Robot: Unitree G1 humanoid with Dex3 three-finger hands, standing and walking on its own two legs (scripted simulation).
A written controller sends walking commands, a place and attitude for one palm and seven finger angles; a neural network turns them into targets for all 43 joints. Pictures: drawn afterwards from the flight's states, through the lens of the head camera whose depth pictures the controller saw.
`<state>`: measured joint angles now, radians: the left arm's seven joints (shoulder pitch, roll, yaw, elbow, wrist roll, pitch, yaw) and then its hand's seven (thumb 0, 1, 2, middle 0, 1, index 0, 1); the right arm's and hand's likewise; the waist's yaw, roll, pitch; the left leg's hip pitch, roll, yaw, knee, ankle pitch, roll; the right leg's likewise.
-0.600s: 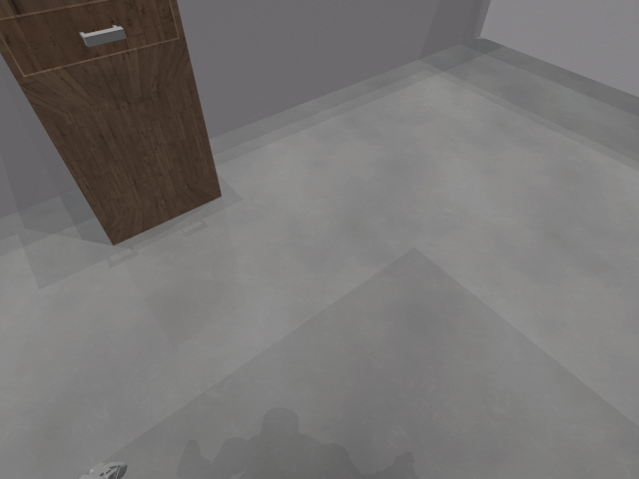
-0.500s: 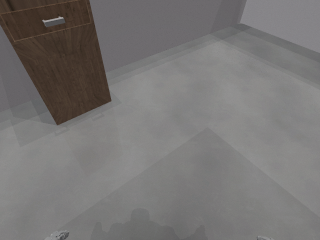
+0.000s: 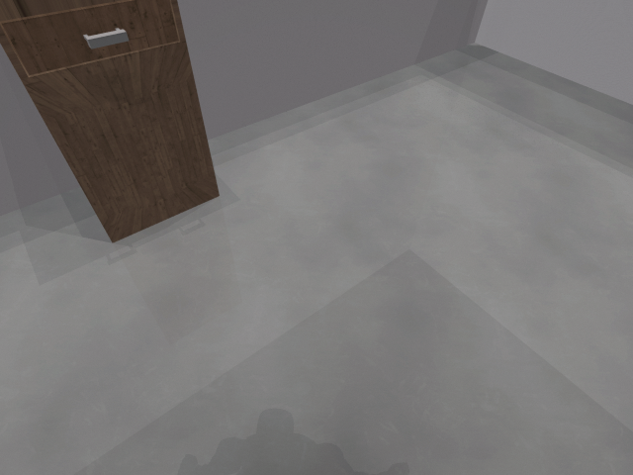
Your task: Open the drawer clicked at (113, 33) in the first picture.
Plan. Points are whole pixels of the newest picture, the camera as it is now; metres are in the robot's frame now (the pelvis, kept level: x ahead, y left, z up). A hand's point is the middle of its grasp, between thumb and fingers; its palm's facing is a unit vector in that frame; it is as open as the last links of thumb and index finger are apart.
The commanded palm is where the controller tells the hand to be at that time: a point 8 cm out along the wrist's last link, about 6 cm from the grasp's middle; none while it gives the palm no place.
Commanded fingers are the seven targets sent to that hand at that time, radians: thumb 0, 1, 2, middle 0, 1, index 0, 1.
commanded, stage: stand and wait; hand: left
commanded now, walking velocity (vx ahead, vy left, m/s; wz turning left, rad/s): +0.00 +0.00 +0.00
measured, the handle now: (105, 36) +1.23 +0.72 +0.02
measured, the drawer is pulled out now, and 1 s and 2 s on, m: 0.00 0.00 0.00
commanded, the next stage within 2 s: look at it before walking up in 0.34 s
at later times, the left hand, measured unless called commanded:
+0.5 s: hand out of the picture +0.07 +0.24 -0.15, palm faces -0.03 -0.94 -0.33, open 7.4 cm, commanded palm none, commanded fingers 0.00 0.90 0.90 -0.20 -0.30 -0.20 -0.30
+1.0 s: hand out of the picture +0.07 +0.24 -0.15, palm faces -0.03 -0.94 -0.34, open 7.4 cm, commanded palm none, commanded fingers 0.00 0.90 0.90 -0.20 -0.30 -0.20 -0.30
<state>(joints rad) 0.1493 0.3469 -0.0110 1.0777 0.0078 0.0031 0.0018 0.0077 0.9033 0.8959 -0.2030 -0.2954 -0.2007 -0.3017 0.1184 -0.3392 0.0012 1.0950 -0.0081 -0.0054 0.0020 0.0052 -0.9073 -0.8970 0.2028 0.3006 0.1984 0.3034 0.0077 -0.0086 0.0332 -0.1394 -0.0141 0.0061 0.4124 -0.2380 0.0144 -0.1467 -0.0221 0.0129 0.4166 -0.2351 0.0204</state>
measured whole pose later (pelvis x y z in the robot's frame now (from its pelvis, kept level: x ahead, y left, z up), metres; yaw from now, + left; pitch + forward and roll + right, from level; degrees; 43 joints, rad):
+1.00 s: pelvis +0.00 -0.01 +0.00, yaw +0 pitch -2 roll +0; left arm 0.13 0.34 -0.01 1.09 0.01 -0.01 0.00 0.01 0.90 0.90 -0.20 -0.30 -0.20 -0.30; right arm 0.11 -0.34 0.01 1.12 -0.01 -0.01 0.01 0.00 -0.91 -0.90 0.20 0.30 0.20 0.30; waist 0.01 0.00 0.03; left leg -0.13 0.00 0.00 0.36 -0.20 0.00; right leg -0.14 -0.01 0.01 0.37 -0.20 0.01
